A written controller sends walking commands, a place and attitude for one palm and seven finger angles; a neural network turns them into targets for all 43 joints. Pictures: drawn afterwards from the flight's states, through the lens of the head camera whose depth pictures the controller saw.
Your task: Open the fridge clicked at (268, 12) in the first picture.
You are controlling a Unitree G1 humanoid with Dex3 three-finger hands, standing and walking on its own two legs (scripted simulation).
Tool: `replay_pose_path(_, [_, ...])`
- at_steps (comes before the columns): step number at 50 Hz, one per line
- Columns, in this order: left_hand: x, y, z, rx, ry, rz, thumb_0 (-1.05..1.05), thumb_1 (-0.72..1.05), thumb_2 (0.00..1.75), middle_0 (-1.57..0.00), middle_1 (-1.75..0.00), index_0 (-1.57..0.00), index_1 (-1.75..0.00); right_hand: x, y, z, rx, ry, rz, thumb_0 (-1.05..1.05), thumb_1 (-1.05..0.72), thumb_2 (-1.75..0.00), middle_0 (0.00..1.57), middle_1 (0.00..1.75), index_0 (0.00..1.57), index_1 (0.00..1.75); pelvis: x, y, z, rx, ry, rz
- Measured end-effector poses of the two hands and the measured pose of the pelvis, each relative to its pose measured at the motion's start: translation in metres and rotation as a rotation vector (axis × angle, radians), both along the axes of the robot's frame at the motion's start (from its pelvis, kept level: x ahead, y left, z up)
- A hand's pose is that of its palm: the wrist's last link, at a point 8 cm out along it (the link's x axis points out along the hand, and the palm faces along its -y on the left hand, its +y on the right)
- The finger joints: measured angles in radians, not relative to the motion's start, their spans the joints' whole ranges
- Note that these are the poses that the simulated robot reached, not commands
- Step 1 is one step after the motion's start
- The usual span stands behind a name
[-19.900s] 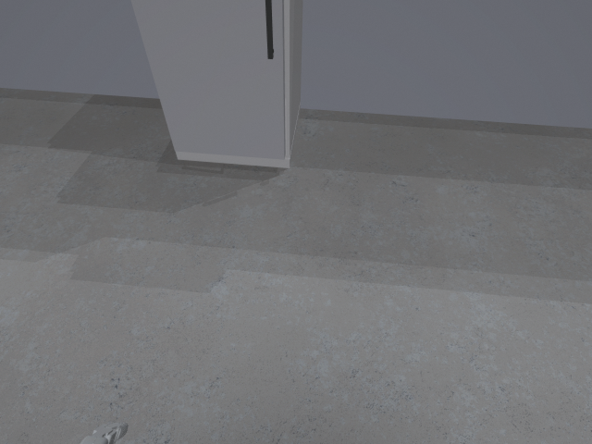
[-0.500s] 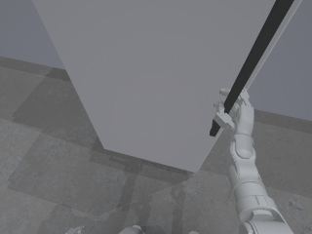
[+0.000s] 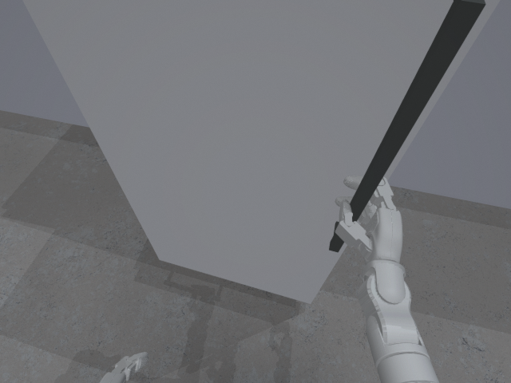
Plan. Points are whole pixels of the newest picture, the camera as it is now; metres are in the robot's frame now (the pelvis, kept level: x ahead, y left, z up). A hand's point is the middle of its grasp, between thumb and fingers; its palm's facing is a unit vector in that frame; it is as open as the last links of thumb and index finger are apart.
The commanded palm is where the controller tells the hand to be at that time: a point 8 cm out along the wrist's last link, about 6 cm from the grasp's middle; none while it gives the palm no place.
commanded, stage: walk backward, drawing the door open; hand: right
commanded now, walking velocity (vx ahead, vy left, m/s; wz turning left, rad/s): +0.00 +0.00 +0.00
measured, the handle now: (374, 164) +0.42 -0.11 +0.13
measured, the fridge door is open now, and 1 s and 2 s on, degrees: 3 31 56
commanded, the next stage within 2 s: none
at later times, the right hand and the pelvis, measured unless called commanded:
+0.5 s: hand (308, 298) +0.24 -0.03 +0.06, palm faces -0.13 +0.98 -0.15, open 5.5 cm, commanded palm +0.21 -0.08 +0.06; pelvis +0.00 +0.03 +0.03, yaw -4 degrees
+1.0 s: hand (243, 362) +0.16 +0.04 +0.06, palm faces +0.15 +0.98 -0.12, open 5.5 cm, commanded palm +0.12 +0.00 +0.06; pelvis -0.07 +0.19 +0.03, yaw -22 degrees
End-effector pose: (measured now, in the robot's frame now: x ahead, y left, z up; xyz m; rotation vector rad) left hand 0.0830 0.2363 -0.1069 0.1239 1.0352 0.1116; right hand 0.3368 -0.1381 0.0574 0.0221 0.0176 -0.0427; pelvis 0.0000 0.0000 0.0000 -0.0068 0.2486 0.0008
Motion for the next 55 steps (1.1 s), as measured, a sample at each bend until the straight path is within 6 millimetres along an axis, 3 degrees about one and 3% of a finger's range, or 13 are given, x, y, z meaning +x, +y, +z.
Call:
replay_pose_path(6, [0.029, -0.005, 0.012, 0.000, -0.066, -0.015, 0.01, 0.90, 0.90, -0.20, -0.30, -0.20, -0.30, -0.044, 0.011, 0.002, 0.011, 0.010, 0.044, 0.03, -0.76, -0.77, 0.23, 1.30, 0.28, 1.28, 0.012, -0.001, 0.005, 0.000, -0.038, 0.000])
replay_pose_path(13, [0.067, -0.010, 0.037, 0.059, -0.137, 0.026, 0.01, 0.90, 0.90, -0.20, -0.30, -0.20, -0.30, -0.068, 0.020, 0.015, -0.168, 0.116, 0.252, 0.02, -0.71, -0.80, 0.35, 1.36, 0.37, 1.35, 0.017, -0.006, 0.029, 0.004, -0.154, -0.018])
replay_pose_path(18, [0.082, -0.014, 0.050, 0.047, -0.221, -0.017, 0.01, 0.90, 0.90, -0.20, -0.30, -0.20, -0.30, -0.086, 0.032, 0.019, -0.206, 0.171, 0.265, 0.01, -0.70, -0.81, 0.39, 1.37, 0.42, 1.38, 0.010, 0.002, 0.035, -0.005, -0.201, -0.047])
replay_pose_path(26, [0.081, 0.006, 0.043, 0.005, -0.239, -0.077, 0.01, 0.90, 0.90, -0.20, -0.30, -0.20, -0.30, -0.117, 0.052, 0.019, -0.181, 0.202, 0.142, 0.01, -0.71, -0.83, 0.40, 1.37, 0.42, 1.40, -0.007, 0.038, 0.034, -0.028, -0.231, -0.080])
replay_pose_path(37, [0.047, 0.055, 0.036, 0.103, -0.224, -0.163, 0.02, 0.90, 0.90, -0.20, -0.30, -0.20, -0.30, -0.159, 0.081, 0.013, -0.114, 0.124, 0.066, 0.03, -0.72, -0.84, 0.43, 1.38, 0.40, 1.40, -0.051, 0.084, 0.020, -0.010, -0.262, -0.224])
replay_pose_path(39, [0.039, 0.060, 0.035, 0.107, -0.235, -0.182, 0.02, 0.90, 0.90, -0.20, -0.30, -0.20, -0.30, -0.165, 0.087, 0.011, -0.115, 0.102, 0.060, 0.03, -0.72, -0.84, 0.43, 1.39, 0.40, 1.40, -0.060, 0.095, 0.018, -0.034, -0.270, -0.237])
replay_pose_path(46, [0.019, 0.082, 0.039, 0.058, -0.140, -0.323, 0.02, 0.90, 0.90, -0.20, -0.30, -0.20, -0.30, -0.196, 0.111, 0.017, -0.148, 0.184, -0.013, 0.01, -0.72, -0.80, 0.41, 1.36, 0.40, 1.40, -0.072, 0.145, 0.038, 0.030, -0.271, -0.356])
replay_pose_path(49, [0.026, 0.099, 0.036, 0.039, -0.132, -0.366, 0.02, 0.90, 0.90, -0.20, -0.30, -0.21, -0.30, -0.207, 0.124, 0.015, -0.127, 0.165, -0.087, 0.02, -0.72, -0.81, 0.41, 1.36, 0.41, 1.40, -0.070, 0.175, 0.035, 0.027, -0.251, -0.388])
replay_pose_path(55, [0.061, 0.147, 0.016, -0.003, -0.190, -0.410, 0.02, 0.90, 0.90, -0.20, -0.30, -0.21, -0.30, -0.226, 0.148, 0.013, -0.162, 0.136, -0.263, 0.01, -0.71, -0.84, 0.43, 1.38, 0.43, 1.40, -0.068, 0.242, 0.017, 0.006, -0.256, -0.468])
